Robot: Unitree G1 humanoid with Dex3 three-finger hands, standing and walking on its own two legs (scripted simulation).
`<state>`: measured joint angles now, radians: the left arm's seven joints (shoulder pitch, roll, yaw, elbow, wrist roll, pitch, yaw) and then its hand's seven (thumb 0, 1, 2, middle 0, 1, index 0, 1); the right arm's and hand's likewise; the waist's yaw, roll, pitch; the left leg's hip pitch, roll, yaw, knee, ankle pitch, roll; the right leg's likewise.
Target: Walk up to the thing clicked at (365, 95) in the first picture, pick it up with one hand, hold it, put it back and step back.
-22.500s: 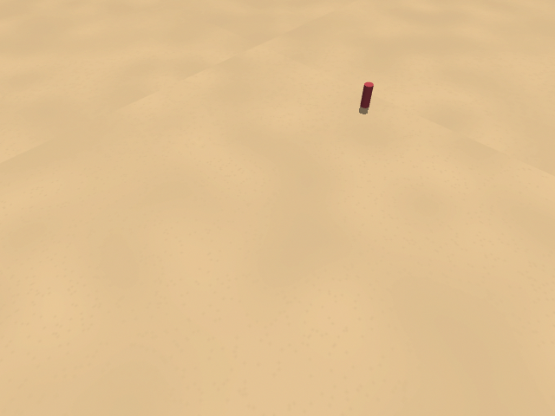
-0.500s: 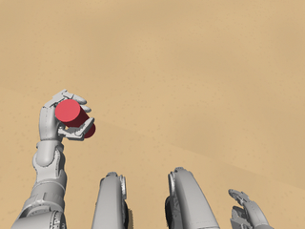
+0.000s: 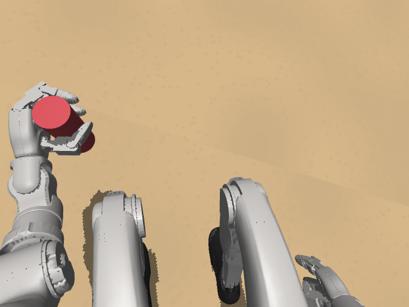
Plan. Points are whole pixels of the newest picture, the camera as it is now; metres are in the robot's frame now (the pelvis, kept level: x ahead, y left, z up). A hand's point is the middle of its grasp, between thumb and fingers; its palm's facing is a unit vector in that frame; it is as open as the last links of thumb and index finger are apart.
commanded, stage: crouch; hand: left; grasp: from the side
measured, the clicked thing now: (68, 128) +0.45 +0.22 -0.07
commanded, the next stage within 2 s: lower in 0.70 s
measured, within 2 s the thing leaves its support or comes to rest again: neither
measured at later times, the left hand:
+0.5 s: hand (81, 132) +0.47 +0.22 -0.14, palm faces +0.07 -1.00 -0.02, open 7.7 cm
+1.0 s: hand (87, 138) +0.48 +0.22 -0.20, palm faces +0.08 -1.00 -0.02, open 7.7 cm
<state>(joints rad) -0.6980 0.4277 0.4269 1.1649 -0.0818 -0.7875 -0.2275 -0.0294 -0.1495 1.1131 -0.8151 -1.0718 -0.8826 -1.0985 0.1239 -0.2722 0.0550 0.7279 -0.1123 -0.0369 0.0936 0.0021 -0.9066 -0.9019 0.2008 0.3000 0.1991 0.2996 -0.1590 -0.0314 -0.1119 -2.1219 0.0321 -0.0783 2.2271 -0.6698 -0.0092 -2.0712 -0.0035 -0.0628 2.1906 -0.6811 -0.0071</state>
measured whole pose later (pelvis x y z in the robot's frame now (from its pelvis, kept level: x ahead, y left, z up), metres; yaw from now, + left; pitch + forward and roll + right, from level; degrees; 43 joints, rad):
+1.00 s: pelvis +0.00 +0.01 -0.08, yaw -7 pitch +23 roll -11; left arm -0.71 0.66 0.48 1.29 -0.09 -0.87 -0.18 -0.03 -0.15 1.12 -0.82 -1.06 -0.89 -1.09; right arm -0.01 -0.34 0.28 0.66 -0.22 0.02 0.13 0.00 -0.92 -0.90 0.20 0.30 0.20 0.30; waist -0.25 -0.12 0.12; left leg -2.28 0.03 -0.23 2.55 -0.70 -0.01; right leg -2.17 0.03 -0.18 2.41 -0.67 0.02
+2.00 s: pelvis -0.01 +0.02 -0.10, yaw -12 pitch +14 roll -18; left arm -0.72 0.86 0.45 1.48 -0.08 -1.05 -0.07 -0.03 -0.15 1.12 -0.82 -1.06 -0.89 -1.09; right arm -0.16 -0.37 0.53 0.57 -0.35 0.03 0.12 -0.01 -0.90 -0.89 0.21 0.30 0.20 0.30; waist -0.28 -0.27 0.30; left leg -2.23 0.02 -0.37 2.65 -0.72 -0.01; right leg -2.07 0.07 -0.28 2.40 -0.63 0.06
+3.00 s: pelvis -0.01 +0.03 -0.10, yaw -13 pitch +13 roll -19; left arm -0.70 0.90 0.51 1.43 -0.10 -1.08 -0.08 -0.01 -0.35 0.25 -0.34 -0.28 -0.34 -0.27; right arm -0.17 -0.37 0.55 0.54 -0.35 0.04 0.11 -0.01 -0.91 -0.89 0.21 0.30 0.20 0.30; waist -0.28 -0.29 0.32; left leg -2.21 0.03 -0.39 2.66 -0.72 0.00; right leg -2.05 0.09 -0.29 2.38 -0.62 0.07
